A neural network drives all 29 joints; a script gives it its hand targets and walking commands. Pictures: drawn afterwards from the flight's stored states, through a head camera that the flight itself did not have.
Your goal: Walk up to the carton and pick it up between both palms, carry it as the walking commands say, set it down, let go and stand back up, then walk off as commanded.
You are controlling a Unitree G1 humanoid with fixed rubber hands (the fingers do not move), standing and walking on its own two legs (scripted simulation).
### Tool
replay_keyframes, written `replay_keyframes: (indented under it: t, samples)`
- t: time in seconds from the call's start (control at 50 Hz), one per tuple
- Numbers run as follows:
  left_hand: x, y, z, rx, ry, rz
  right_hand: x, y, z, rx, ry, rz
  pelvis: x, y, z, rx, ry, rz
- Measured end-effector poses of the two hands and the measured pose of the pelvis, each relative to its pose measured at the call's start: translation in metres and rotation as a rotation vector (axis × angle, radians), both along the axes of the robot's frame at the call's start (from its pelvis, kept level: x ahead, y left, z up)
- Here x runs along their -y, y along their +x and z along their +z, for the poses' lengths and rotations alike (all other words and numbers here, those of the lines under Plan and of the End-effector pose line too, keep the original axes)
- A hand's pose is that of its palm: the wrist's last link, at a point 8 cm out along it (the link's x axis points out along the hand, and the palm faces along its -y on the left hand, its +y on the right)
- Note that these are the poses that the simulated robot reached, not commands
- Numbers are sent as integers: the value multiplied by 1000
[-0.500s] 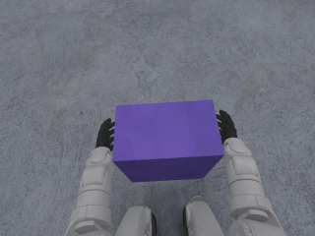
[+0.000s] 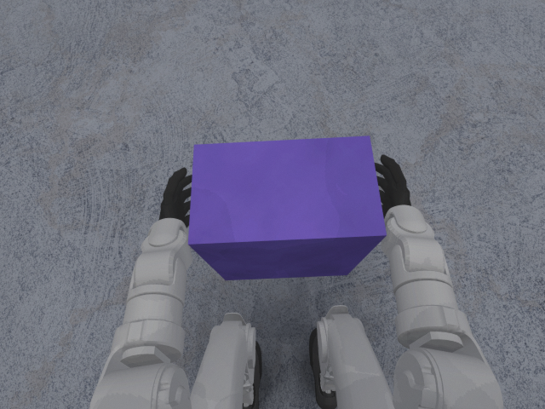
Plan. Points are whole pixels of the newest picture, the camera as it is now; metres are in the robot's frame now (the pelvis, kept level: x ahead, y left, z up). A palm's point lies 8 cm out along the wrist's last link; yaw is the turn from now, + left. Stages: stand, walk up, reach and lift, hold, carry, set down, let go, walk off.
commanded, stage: set down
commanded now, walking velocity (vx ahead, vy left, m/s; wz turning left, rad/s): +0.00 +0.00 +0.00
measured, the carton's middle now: (284, 221) +0.41 +0.00 -0.12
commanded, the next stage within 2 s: none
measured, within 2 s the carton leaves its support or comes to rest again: neither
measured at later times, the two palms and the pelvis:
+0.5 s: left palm (187, 220) +0.43 +0.17 -0.15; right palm (371, 210) +0.44 -0.16 -0.15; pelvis -0.02 -0.01 -0.08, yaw +1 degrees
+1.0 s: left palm (198, 220) +0.46 +0.17 -0.25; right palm (354, 213) +0.47 -0.16 -0.25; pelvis -0.05 +0.00 -0.14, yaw +1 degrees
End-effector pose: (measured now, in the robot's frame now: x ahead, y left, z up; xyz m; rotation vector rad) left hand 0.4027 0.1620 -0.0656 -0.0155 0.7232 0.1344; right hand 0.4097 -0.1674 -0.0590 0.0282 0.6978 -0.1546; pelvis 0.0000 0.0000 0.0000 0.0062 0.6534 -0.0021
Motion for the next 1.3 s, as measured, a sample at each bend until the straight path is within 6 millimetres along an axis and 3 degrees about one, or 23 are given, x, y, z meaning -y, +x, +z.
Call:
replay_keyframes:
  t: [0.8, 0.98, 1.08, 1.18, 1.3]
  samples:
    - [-12, 39, -140, -12, 28, -4, -12, 42, -145, -9, 4, 9, 5, -28, -118, -121, -9, 27]
    - [-9, 57, -183, 15, 20, -14, -9, 54, -186, 17, -3, -2, 3, -46, -138, -9, -14, 33]
    - [-8, 65, -220, 74, 18, -15, -8, 63, -221, 78, -4, -2, 3, -65, -144, 185, -15, 29]
    - [-4, 57, -258, 16, 22, -16, -5, 68, -245, 21, -62, 53, 4, -62, -170, 162, -11, 27]
    - [-6, 55, -259, -2, 18, -4, -7, 69, -247, 2, -21, 20, 6, -61, -183, 206, -13, 28]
